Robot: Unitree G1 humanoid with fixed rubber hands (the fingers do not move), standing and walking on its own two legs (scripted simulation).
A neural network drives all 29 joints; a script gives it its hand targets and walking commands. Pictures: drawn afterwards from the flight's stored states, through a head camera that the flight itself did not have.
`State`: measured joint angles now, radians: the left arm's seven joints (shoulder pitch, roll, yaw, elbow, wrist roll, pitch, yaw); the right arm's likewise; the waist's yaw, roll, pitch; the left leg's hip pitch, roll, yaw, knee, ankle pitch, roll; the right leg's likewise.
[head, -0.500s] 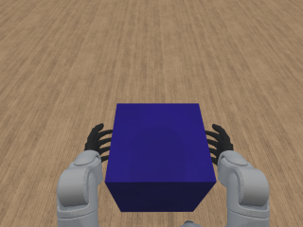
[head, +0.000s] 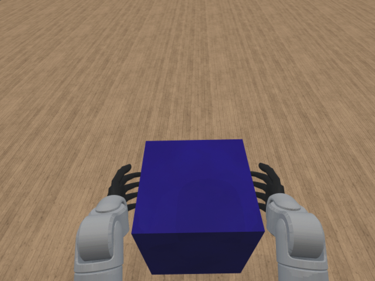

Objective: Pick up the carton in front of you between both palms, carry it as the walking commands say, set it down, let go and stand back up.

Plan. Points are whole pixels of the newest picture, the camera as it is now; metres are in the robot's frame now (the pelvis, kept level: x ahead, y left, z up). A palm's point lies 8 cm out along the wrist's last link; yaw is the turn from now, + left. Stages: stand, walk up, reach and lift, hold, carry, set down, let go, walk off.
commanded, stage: carry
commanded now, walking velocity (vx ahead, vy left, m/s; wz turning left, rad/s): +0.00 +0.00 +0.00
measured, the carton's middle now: (195, 209) +0.29 +0.00 +0.00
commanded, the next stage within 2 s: hold in 1.62 s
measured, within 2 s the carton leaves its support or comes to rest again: neither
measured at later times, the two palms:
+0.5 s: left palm (116, 205) +0.29 +0.17 +0.03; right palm (253, 203) +0.29 -0.13 +0.02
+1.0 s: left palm (110, 215) +0.26 +0.17 +0.04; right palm (255, 213) +0.26 -0.12 +0.04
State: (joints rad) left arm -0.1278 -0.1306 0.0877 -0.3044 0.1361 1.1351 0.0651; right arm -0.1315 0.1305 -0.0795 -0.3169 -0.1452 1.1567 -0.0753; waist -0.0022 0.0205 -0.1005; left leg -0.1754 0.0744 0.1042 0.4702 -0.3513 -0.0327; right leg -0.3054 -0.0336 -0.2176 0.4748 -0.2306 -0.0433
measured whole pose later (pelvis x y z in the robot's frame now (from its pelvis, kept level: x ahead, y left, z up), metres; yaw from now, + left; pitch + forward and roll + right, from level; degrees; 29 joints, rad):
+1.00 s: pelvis -0.02 +0.02 +0.00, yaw +0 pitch +2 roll +0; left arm -0.20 -0.14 0.15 0.16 0.23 0.74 0.03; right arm -0.19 0.14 -0.15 0.15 -0.24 0.75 -0.03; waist 0.00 0.01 -0.09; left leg -0.19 0.03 0.12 0.51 -0.35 0.01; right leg -0.32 -0.08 -0.20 0.51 -0.22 -0.01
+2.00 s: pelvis -0.07 +0.01 +0.00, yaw +4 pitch -8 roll +0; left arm -0.23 -0.14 0.19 0.23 0.25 0.70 0.01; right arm -0.22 0.14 -0.16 0.19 -0.27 0.74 -0.03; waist 0.00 0.03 0.06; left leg -0.03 0.00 0.01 0.42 -0.24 0.01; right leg -0.11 -0.02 -0.05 0.38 -0.12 0.00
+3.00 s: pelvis -0.07 +0.01 -0.03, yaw +5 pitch +12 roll +1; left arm -0.52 -0.24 0.46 0.51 0.36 0.26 0.03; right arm -0.54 0.13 -0.44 0.53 -0.39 0.29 0.06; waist -0.01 0.04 0.11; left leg -0.60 -0.03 0.00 0.72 -0.33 0.01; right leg -0.69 -0.01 0.00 0.69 -0.21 -0.01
